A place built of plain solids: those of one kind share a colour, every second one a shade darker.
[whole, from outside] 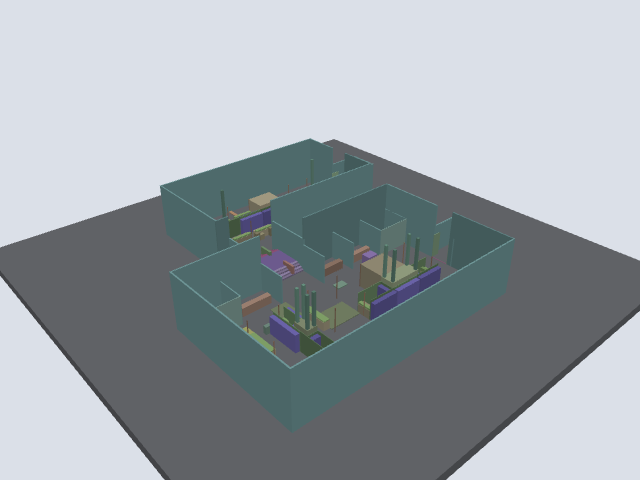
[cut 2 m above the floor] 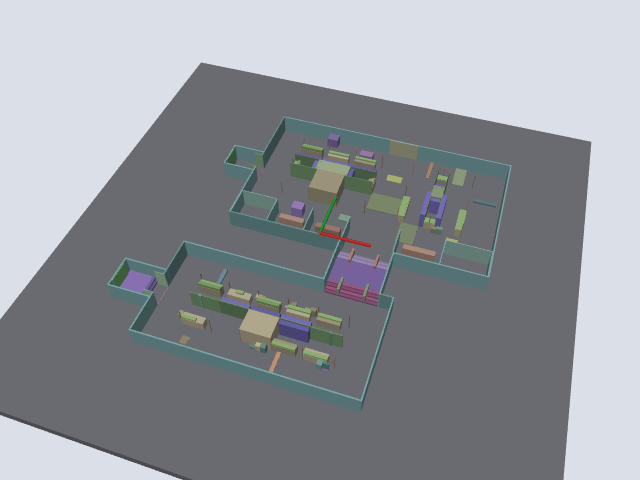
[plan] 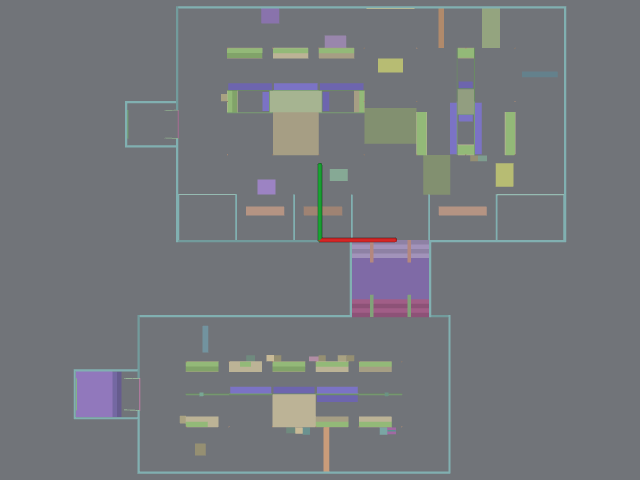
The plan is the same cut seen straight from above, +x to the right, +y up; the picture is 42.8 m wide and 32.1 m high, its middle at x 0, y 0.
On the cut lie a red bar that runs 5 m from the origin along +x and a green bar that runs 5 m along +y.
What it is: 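A small town's covered market hall; wings of bays of 5.2 m, 5.9 m to the eaves; island blocks of stalls back to back between aisles of 1.6 to 3.5 m; lock-up shops 3 to 3.7 m deep along long walls; porches at the aisles' ends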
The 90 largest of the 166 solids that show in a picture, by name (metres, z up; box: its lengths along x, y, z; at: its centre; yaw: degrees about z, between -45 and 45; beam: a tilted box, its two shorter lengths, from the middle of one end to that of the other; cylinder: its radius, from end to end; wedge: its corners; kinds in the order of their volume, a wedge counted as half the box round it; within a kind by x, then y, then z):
{
 "wall_1": {"box": [0.15, 3.35, 3.56], "at": [-16.4, -10.32, 1.73]},
 "wall_2": {"box": [4.42, 0.15, 3.56], "at": [-14.27, -11.92, 1.73]},
 "wall_3": {"box": [4.42, 0.15, 3.56], "at": [-14.27, -8.72, 1.73]},
 "wall_4": {"box": [0.15, 3.1, 3.25], "at": [-12.97, 7.74, 1.57]},
 "wall_5": {"box": [0.15, 4.24, 5.98], "at": [-12.13, -13.51, 2.94]},
 "wall_6": {"box": [0.15, 4.24, 5.98], "at": [-12.13, -7.13, 2.94]},
 "wall_7": {"box": [3.57, 0.15, 3.25], "at": [-11.26, 6.26, 1.57]},
 "wall_8": {"box": [3.57, 0.15, 3.25], "at": [-11.26, 9.21, 1.57]},
 "wall_9": {"box": [0.15, 6.94, 5.98], "at": [-9.55, 3.32, 2.94]},
 "wall_10": {"box": [0.15, 6.94, 5.98], "at": [-9.55, 12.16, 2.94]},
 "wall_11": {"box": [0.12, 3.04, 3.05], "at": [-9.47, 1.52, 1.48]},
 "wall_12": {"box": [0.12, 3.04, 3.05], "at": [-5.61, 1.52, 1.48]},
 "wall_13": {"box": [14.34, 0.15, 5.98], "at": [-5.04, -5.08, 2.94]},
 "wall_14": {"box": [11.76, 0.15, 5.98], "at": [-3.75, -0.07, 2.94]},
 "wall_15": {"box": [20.94, 0.15, 5.98], "at": [-1.74, -15.55, 2.94]},
 "wall_16": {"box": [0.12, 3.04, 3.05], "at": [-1.74, 1.52, 1.48]},
 "wall_17": {"box": [0.15, 5.16, 3.65], "at": [2.06, -2.58, 1.77]},
 "wall_18": {"box": [0.12, 3.04, 3.05], "at": [2.13, 1.52, 1.48]},
 "wall_19": {"box": [26.1, 0.15, 5.98], "at": [3.42, 15.55, 2.94]},
 "wall_20": {"box": [0.12, 3.04, 3.05], "at": [7.29, 1.52, 1.48]},
 "wall_21": {"box": [0.15, 5.16, 3.65], "at": [7.37, -2.58, 1.77]},
 "wall_22": {"box": [1.44, 0.15, 5.98], "at": [8.02, -5.08, 2.94]},
 "wall_23": {"box": [0.15, 10.62, 5.98], "at": [8.66, -10.32, 2.94]},
 "wall_24": {"box": [0.12, 3.04, 3.05], "at": [11.81, 1.52, 1.48]},
 "wall_25": {"box": [9.18, 0.15, 5.98], "at": [11.88, -0.07, 2.94]},
 "wall_26": {"box": [0.12, 3.04, 3.05], "at": [16.32, 1.52, 1.48]},
 "wall_27": {"box": [0.15, 15.78, 5.98], "at": [16.4, 7.74, 2.94]},
 "counter_1": {"box": [2.2, 0.72, 0.99], "at": [-7.88, -12.17, 0.45]},
 "counter_2": {"box": [2.2, 0.72, 1.0], "at": [-7.88, -8.47, 0.45]},
 "counter_3": {"box": [2.37, 0.72, 0.96], "at": [-5.04, 12.5, 0.43]},
 "counter_4": {"box": [2.2, 0.72, 0.97], "at": [-4.98, -8.47, 0.43]},
 "counter_5": {"box": [2.2, 0.72, 0.92], "at": [-2.08, -8.47, 0.41]},
 "counter_6": {"box": [2.37, 0.72, 0.87], "at": [-1.97, 12.5, 0.39]},
 "counter_7": {"box": [2.9, 2.21, 2.55], "at": [-1.74, -11.43, 1.23]},
 "counter_8": {"box": [3.07, 2.88, 2.55], "at": [-1.61, 7.1, 1.23]},
 "counter_9": {"box": [2.2, 0.72, 0.98], "at": [0.81, -12.17, 0.44]},
 "counter_10": {"box": [2.2, 0.72, 0.89], "at": [0.81, -8.47, 0.4]},
 "counter_11": {"box": [2.37, 0.72, 0.91], "at": [1.11, 12.5, 0.41]},
 "counter_12": {"box": [0.72, 1.44, 0.99], "at": [2.63, 9.26, 0.45]},
 "counter_13": {"box": [2.2, 0.72, 0.95], "at": [3.71, -12.17, 0.42]},
 "counter_14": {"box": [2.2, 0.72, 0.97], "at": [3.71, -8.47, 0.43]},
 "counter_15": {"box": [0.72, 2.9, 0.96], "at": [6.79, 7.11, 0.43]},
 "counter_16": {"box": [1.1, 0.72, 0.9], "at": [9.76, 6.02, 0.4]},
 "counter_17": {"box": [0.72, 2.9, 0.93], "at": [12.71, 7.11, 0.41]},
 "shelf_1": {"box": [2.91, 0.46, 1.9], "at": [-4.69, 10.26, 0.9]},
 "shelf_2": {"box": [2.74, 0.46, 1.9], "at": [-4.63, -10.04, 0.9]},
 "shelf_3": {"box": [0.46, 1.28, 1.9], "at": [-3.62, 9.26, 0.9]},
 "shelf_4": {"box": [2.74, 0.46, 1.9], "at": [-1.74, -10.04, 0.9]},
 "shelf_5": {"box": [2.91, 0.46, 1.9], "at": [-1.61, 10.26, 0.9]},
 "shelf_6": {"box": [0.46, 1.28, 1.9], "at": [0.4, 9.26, 0.9]},
 "shelf_7": {"box": [2.74, 0.46, 1.9], "at": [1.16, -10.6, 0.9]},
 "shelf_8": {"box": [2.74, 0.46, 1.9], "at": [1.16, -10.04, 0.9]},
 "shelf_9": {"box": [2.91, 0.46, 1.9], "at": [1.46, 10.26, 0.9]},
 "shelf_10": {"box": [0.46, 3.44, 1.9], "at": [8.93, 7.46, 0.9]},
 "shelf_11": {"box": [0.94, 0.46, 1.9], "at": [9.76, 8.15, 0.9]},
 "shelf_12": {"box": [0.94, 0.46, 1.9], "at": [9.76, 10.37, 0.9]},
 "shelf_13": {"box": [0.46, 3.44, 1.9], "at": [10.59, 7.46, 0.9]},
 "core_1": {"box": [3.46, 1.44, 2.65], "at": [-1.61, 9.26, 1.27]},
 "core_2": {"box": [1.1, 1.66, 2.65], "at": [9.76, 9.26, 1.27]},
 "ground_1": {"box": [2.45, 3.05, 0.5], "at": [-15.1, -10.32, 0.06]},
 "ground_2": {"box": [5.16, 2.76, 0.5], "at": [4.71, -2.58, 0.37]},
 "shop_counter_1": {"box": [2.57, 0.6, 0.95], "at": [-3.67, 1.94, 0.42]},
 "shop_counter_2": {"box": [2.57, 0.6, 0.95], "at": [0.2, 1.94, 0.42]},
 "shop_counter_3": {"box": [3.21, 0.6, 0.95], "at": [9.55, 1.94, 0.42]},
 "loaded_pallet_1": {"box": [1.2, 1.0, 1.28], "at": [-3.57, 3.54, 0.59]},
 "loaded_pallet_2": {"box": [1.2, 1.0, 1.16], "at": [-3.33, 14.98, 0.53]},
 "pier_1": {"box": [0.26, 0.26, 5.98], "at": [-3.15, 8.74, 2.94]},
 "pier_2": {"box": [0.26, 0.26, 5.98], "at": [-3.15, 9.78, 2.94]},
 "pier_3": {"box": [0.26, 0.26, 5.98], "at": [-0.09, 8.74, 2.94]},
 "pier_4": {"box": [0.26, 0.26, 5.98], "at": [-0.09, 9.78, 2.94]},
 "pier_5": {"box": [0.26, 0.26, 5.98], "at": [9.4, 8.63, 2.94]},
 "pier_6": {"box": [0.26, 0.26, 5.98], "at": [9.4, 9.89, 2.94]},
 "pier_7": {"box": [0.26, 0.26, 5.98], "at": [10.11, 8.63, 2.94]},
 "neck_north_1": {"box": [5.14, 0.3, 0.67], "at": [4.71, -1.05, 0.29]},
 "neck_north_2": {"box": [5.14, 0.3, 0.52], "at": [4.71, -0.75, 0.21]},
 "neck_north_3": {"box": [5.14, 0.3, 0.36], "at": [4.71, -0.45, 0.13]},
 "neck_south_1": {"box": [5.14, 0.3, 0.36], "at": [4.71, -4.71, 0.13]},
 "neck_south_2": {"box": [5.14, 0.3, 0.52], "at": [4.71, -4.41, 0.21]},
 "neck_south_3": {"box": [5.14, 0.3, 0.67], "at": [4.71, -4.11, 0.29]},
 "duckboards_1": {"box": [3.48, 2.4, 0.14], "at": [4.71, 7.63, 0.01]},
 "duckboards_2": {"box": [1.8, 2.66, 0.12], "at": [7.81, 4.35, 0.0]},
 "duckboards_3": {"box": [1.2, 2.66, 0.13], "at": [11.43, 14.17, 0.01]},
 "front_1": {"box": [3.87, 0.08, 3.05], "at": [-7.54, 3.04, 1.48]},
 "front_2": {"box": [4.51, 0.08, 3.05], "at": [14.07, 3.04, 1.48]},
 "back_1": {"box": [0.06, 3.6, 2.15], "at": [9.18, 7.46, 1.02]},
 "back_2": {"box": [0.06, 3.6, 2.15], "at": [9.18, 11.06, 1.02]},
 "back_3": {"box": [0.06, 3.6, 2.15], "at": [10.34, 7.46, 1.02]},
 "back_4": {"box": [0.06, 3.6, 2.15], "at": [10.34, 11.06, 1.02]},
 "roll_cages_1": {"box": [1.44, 0.82, 1.34], "at": [1.04, 13.27, 0.62]},
 "shutter_1": {"box": [3.2, 0.08, 3.35], "at": [4.71, 15.48, 1.62]}
}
